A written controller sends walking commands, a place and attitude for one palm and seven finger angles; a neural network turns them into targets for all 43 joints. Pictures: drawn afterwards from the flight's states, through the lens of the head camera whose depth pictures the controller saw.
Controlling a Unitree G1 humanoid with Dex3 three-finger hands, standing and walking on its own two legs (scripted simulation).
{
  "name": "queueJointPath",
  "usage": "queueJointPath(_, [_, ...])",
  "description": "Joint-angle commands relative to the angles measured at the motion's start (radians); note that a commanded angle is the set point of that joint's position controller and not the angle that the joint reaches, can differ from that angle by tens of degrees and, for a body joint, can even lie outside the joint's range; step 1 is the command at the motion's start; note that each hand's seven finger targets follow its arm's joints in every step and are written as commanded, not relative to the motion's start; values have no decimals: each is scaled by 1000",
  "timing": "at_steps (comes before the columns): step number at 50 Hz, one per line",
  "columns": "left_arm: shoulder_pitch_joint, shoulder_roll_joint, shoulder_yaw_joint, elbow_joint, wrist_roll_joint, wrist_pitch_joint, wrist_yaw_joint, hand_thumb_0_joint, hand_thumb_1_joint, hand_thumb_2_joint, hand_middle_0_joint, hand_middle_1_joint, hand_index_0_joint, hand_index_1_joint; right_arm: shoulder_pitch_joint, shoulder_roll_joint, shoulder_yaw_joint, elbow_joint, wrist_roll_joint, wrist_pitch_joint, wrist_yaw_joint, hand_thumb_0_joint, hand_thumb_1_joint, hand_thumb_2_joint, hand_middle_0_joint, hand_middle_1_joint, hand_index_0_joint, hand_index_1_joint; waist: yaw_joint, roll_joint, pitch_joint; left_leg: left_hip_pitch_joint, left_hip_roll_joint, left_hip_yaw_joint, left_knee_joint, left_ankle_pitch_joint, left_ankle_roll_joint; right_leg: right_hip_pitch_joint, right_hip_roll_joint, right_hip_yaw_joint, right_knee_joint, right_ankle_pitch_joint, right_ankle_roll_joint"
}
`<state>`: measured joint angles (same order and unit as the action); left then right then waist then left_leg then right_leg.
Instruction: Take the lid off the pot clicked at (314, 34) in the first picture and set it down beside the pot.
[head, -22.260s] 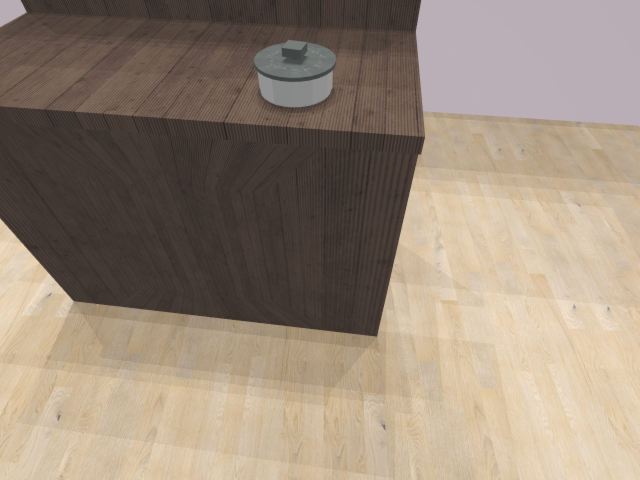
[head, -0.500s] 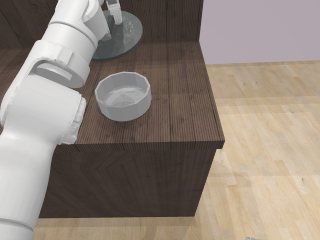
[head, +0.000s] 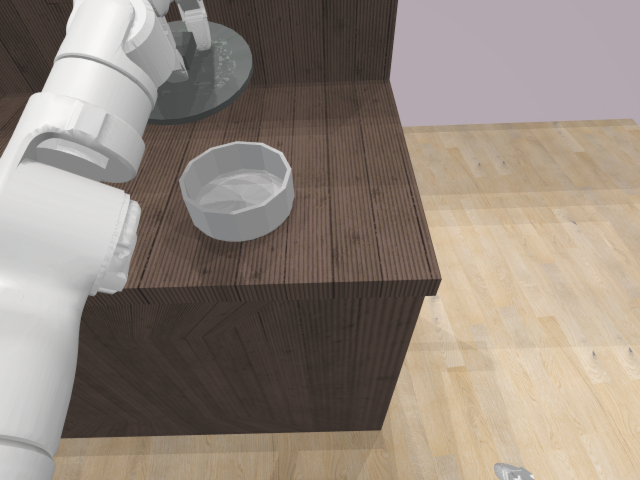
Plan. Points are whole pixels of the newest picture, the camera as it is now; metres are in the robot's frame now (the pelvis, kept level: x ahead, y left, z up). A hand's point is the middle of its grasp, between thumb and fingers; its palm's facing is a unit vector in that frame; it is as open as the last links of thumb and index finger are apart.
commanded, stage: move the lid sideways beside the pot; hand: left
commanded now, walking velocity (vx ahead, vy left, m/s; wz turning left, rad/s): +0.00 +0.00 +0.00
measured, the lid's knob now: (172, 50) +0.51 +0.15 +0.29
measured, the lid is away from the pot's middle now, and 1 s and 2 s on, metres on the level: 0.04 0.17 0.24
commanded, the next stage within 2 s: lower the lid onto the table in 1.74 s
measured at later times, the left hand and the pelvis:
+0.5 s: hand (111, 52) +0.47 +0.20 +0.31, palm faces -0.18 -0.10 -0.98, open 7.8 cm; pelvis +0.00 +0.00 +0.00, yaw +1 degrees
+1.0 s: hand (34, 63) +0.46 +0.27 +0.31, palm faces -0.16 -0.12 -0.98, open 7.8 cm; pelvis +0.00 +0.00 +0.00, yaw +1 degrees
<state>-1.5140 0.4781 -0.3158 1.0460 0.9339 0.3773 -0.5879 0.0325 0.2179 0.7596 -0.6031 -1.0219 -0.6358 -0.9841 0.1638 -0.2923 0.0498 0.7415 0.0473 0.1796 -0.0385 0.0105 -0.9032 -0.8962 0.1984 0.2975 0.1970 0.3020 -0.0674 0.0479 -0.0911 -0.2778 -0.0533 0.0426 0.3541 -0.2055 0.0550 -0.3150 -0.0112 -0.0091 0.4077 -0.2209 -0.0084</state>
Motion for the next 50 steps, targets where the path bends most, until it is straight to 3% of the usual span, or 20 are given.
queueJointPath(1, [-620, 235, 41, -225, 30, -13, 43, 0, 638, 950, -757, -1115, -819, -1082, -71, -121, -40, -121, 0, -23, -3, 0, -900, -900, 200, 300, 200, 300, 5, -85, -434, 224, -9, -44, 51, 455, 7, 157, 20, 9, -9, 383, -44])
queueJointPath(7, [-612, 205, 3, -282, -1, -31, 36, 0, 638, 950, -757, -1115, -819, -1082, -67, -135, -45, -118, 8, -20, -3, 0, -900, -900, 200, 300, 200, 300, -6, -19, -406, 261, -5, -60, 52, 485, -12, 112, 24, -6, -21, 366, -55])
queueJointPath(8, [-657, 265, 53, -329, 14, -39, 41, 0, 638, 950, -757, -1115, -819, -1082, -71, -130, -43, -119, 3, -24, 0, 0, -900, -900, 200, 300, 200, 300, 0, -29, -470, 289, -7, -68, 56, 478, -10, 128, 29, 2, -19, 346, -48])
queueJointPath(12, [-578, 239, 25, -241, 7, -40, 37, 0, 638, 950, -757, -1115, -819, -1082, -56, -139, -45, -108, 8, -20, -2, 0, -900, -900, 200, 300, 200, 300, -7, -1, -391, 264, -5, -68, 58, 487, -23, 87, 30, -14, -24, 337, -59])
queueJointPath(15, [-624, 318, 75, -241, 32, -46, 40, 0, 638, 950, -757, -1115, -819, -1082, -68, -133, -38, -110, 7, -10, -4, 0, -900, -900, 200, 300, 200, 300, -3, -58, -429, 238, -8, -61, 52, 438, -7, 132, 24, -3, -16, 341, -50])
queueJointPath(17, [-618, 243, 17, -303, 8, -57, 39, 0, 638, 950, -757, -1115, -819, -1082, -71, -135, -44, -121, 11, -17, 0, 0, -900, -900, 200, 300, 200, 300, -6, 9, -445, 297, -1, -76, 65, 540, -28, 101, 26, -11, -16, 355, -58])
queueJointPath(18, [-646, 316, 84, -344, 24, -63, 45, 0, 638, 950, -757, -1115, -819, -1082, -66, -135, -45, -116, 5, -18, 3, 0, -900, -900, 200, 300, 200, 300, 5, 1, -504, 325, 3, -86, 71, 582, -31, 115, 32, -5, -13, 353, -54])
queueJointPath(22, [-512, 331, 83, -176, 21, -54, 37, 0, 638, 950, -757, -1115, -819, -1082, -57, -144, -40, -114, 11, -3, -5, 0, -900, -900, 200, 300, 200, 300, 2, -63, -380, 222, -3, -59, 62, 479, -17, 116, 25, -15, -14, 351, -54])
queueJointPath(23, [-565, 405, 131, -200, 42, -57, 41, 0, 638, 950, -757, -1115, -819, -1082, -57, -142, -36, -109, 6, 5, -6, 0, -900, -900, 200, 300, 200, 300, 5, -97, -417, 201, -4, -55, 53, 442, -7, 152, 22, -2, -14, 351, -45])
queueJointPath(25, [-596, 315, 48, -193, 37, -56, 36, 0, 638, 950, -757, -1115, -819, -1082, -69, -133, -36, -115, 16, 12, -8, 0, -900, -900, 200, 300, 200, 300, -13, -84, -376, 197, -4, -51, 43, 388, -1, 119, 19, -8, -23, 320, -46])
queueJointPath(28, [-623, 445, 141, -261, 51, -79, 49, 0, 638, 950, -757, -1115, -819, -1082, -57, -145, -39, -117, 9, 10, -8, 0, -900, -900, 200, 300, 200, 300, 4, -35, -464, 233, -1, -63, 53, 458, -11, 152, 23, -1, -12, 343, -49])
queueJointPath(32, [-538, 395, 95, -232, 39, -87, 42, 0, 638, 950, -757, -1115, -819, -1082, -47, -145, -47, -130, 16, 7, -7, 0, -900, -900, 200, 300, 200, 300, 1, -6, -441, 257, 5, -63, 79, 537, -17, 122, 24, -9, -10, 360, -52])
queueJointPath(34, [-549, 486, 165, -235, 60, -92, 44, 0, 638, 950, -757, -1115, -819, -1082, -46, -144, -45, -130, 10, 10, -7, 0, -900, -900, 200, 300, 200, 300, 12, -46, -460, 235, 3, -57, 80, 517, -1, 156, 23, 1, -3, 371, -46])
queueJointPath(37, [-498, 377, 72, -243, 25, -89, 29, 0, 638, 950, -757, -1115, -819, -1082, -53, -149, -49, -137, 25, 14, -2, 0, -900, -900, 200, 300, 200, 300, -2, 8, -389, 243, 10, -59, 76, 519, -13, 107, 22, -11, -18, 340, -51])
queueJointPath(39, [-507, 480, 155, -227, 50, -89, 36, 0, 638, 950, -757, -1115, -819, -1082, -49, -148, -47, -131, 16, 15, -5, 0, -900, -900, 200, 300, 200, 300, 4, -17, -403, 236, 6, -57, 84, 494, 1, 119, 26, -3, -15, 335, -48])
queueJointPath(42, [-508, 454, 119, -295, 26, -100, 31, 0, 638, 950, -757, -1115, -819, -1082, -50, -156, -49, -140, 25, 15, -7, 0, -900, -900, 200, 300, 200, 300, 2, 26, -404, 254, 6, -59, 79, 514, -8, 119, 24, -10, -22, 347, -54])
queueJointPath(43, [-559, 540, 187, -355, 45, -104, 39, 0, 638, 950, -757, -1115, -819, -1082, -43, -156, -51, -136, 17, 14, -4, 0, -900, -900, 200, 300, 200, 300, 12, 29, -483, 283, 8, -66, 85, 543, -7, 146, 25, 4, -13, 356, -48])
queueJointPath(47, [-461, 429, 97, -254, 23, -98, 25, 0, 638, 950, -757, -1115, -819, -1082, -43, -157, -49, -132, 31, 16, -4, 0, -900, -900, 200, 300, 200, 300, -6, 43, -354, 263, 13, -70, 79, 510, -19, 70, 31, -22, -33, 290, -55])
queueJointPath(48, [-493, 494, 151, -270, 39, -99, 30, 0, 638, 950, -757, -1115, -819, -1082, -37, -157, -49, -125, 24, 18, -4, 0, -900, -900, 200, 300, 200, 300, -1, 11, -384, 256, 14, -73, 71, 467, -14, 87, 30, -14, -30, 272, -49])
queueJointPath(50, [-498, 464, 113, -191, 40, -105, 28, 0, 638, 950, -757, -1115, -819, -1082, -40, -153, -42, -118, 28, 24, -11, 0, -900, -900, 200, 300, 200, 300, -13, -12, -313, 204, 11, -63, 53, 365, -5, 69, 28, -24, -39, 232, -50])
